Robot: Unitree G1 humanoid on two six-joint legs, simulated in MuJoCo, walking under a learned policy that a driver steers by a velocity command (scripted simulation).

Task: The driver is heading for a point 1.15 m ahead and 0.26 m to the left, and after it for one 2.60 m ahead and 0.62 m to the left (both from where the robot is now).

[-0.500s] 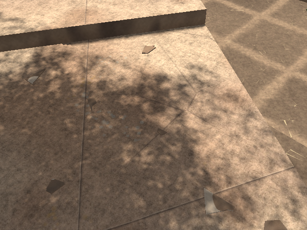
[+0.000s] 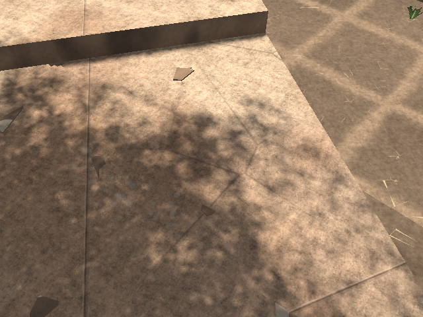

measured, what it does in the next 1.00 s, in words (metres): walks ahead: right foot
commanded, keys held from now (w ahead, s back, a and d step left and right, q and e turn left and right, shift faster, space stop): no key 0.30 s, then w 0.62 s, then w+q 0.08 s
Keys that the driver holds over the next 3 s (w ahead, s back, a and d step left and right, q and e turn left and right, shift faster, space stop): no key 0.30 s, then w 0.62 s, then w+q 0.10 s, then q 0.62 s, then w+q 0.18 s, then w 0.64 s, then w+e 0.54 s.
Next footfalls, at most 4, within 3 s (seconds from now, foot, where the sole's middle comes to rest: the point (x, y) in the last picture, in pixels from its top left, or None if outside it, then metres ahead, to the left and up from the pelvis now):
0.14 right None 0.11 -0.15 -0.77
1.02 right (259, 300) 0.53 -0.13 -0.77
1.54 left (180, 295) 0.54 0.11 -0.77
2.02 right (233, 252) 0.69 -0.06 -0.77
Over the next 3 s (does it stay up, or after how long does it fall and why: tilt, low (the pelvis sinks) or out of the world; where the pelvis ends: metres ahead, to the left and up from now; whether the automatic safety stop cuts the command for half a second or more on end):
stays up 0.99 0.27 -0.02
